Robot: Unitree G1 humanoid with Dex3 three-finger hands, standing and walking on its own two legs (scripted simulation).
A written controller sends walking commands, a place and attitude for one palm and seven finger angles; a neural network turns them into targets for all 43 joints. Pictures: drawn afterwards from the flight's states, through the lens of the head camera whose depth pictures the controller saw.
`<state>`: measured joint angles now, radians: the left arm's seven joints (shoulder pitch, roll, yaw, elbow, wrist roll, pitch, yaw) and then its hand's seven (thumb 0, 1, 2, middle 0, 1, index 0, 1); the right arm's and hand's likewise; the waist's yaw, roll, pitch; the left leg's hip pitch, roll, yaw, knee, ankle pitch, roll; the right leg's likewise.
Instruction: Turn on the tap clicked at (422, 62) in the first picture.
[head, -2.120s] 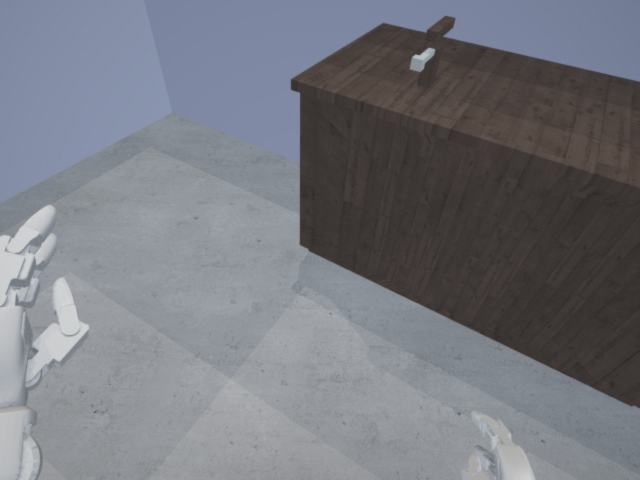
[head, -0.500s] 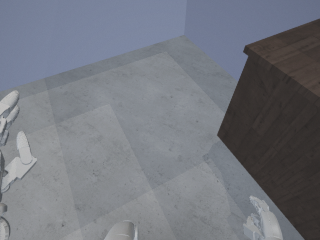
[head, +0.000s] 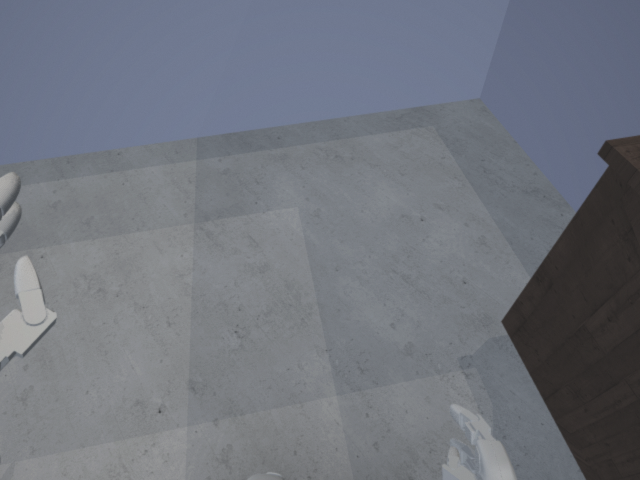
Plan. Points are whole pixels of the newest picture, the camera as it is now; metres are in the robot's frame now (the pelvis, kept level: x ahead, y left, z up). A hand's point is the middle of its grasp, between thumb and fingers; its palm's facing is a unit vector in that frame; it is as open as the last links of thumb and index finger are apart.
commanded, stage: walk to a spot facing it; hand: left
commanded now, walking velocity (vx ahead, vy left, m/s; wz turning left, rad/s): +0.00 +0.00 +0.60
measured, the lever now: out of the picture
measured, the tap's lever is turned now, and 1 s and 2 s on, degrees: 0 0 0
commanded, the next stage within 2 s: none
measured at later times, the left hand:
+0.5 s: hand out of the picture +0.07 +0.26 +0.19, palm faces +0.65 -0.66 -0.37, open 7.4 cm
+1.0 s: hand out of the picture -0.05 +0.24 +0.19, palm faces +0.80 -0.41 -0.43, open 7.4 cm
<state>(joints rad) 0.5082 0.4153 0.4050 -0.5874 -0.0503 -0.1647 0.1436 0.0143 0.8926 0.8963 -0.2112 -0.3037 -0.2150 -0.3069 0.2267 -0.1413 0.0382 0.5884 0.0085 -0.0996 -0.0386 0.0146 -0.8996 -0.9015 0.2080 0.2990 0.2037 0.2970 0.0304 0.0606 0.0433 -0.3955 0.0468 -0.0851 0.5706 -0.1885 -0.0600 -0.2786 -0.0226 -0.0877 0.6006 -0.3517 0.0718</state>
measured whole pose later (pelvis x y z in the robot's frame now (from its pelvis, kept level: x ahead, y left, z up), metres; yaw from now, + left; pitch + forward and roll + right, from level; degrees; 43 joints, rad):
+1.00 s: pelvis -0.08 -0.07 +0.02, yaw +37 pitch -1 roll +4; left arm 0.47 0.35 0.31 -0.45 -0.02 -0.17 0.14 0.01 0.89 0.90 -0.21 -0.30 -0.22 -0.31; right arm 0.24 -0.27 -0.03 0.66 -0.01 -0.05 -0.08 0.02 -0.90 -0.90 0.21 0.30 0.20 0.30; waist 0.02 -0.01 0.03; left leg -0.56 0.07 0.08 1.04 -0.30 -0.04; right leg -0.13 -0.14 -0.24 0.45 -0.30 -0.01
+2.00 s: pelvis +0.07 +0.08 +0.00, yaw +53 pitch -1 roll +0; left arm 0.39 0.39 0.40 -0.53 -0.02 -0.22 0.16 0.02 0.89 0.90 -0.21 -0.30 -0.21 -0.31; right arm 0.17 -0.16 -0.02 0.60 0.02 -0.08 -0.05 0.02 -0.91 -0.90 0.20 0.30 0.19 0.30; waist -0.02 -0.04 0.06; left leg -0.34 0.06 0.12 0.61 -0.26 0.02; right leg -0.48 -0.10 -0.09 1.17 -0.47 0.04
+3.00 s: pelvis +0.18 +0.10 +0.00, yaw +30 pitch +0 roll +1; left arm 0.55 0.42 0.43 -0.60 -0.06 -0.19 0.14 0.01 0.89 0.90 -0.22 -0.30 -0.22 -0.31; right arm 0.14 -0.23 -0.01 0.60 0.01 0.03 -0.02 0.02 -0.91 -0.90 0.20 0.30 0.20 0.30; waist -0.02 0.02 0.14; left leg -0.51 0.08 0.04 1.14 -0.42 -0.10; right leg -0.35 0.05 -0.04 0.56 -0.22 -0.09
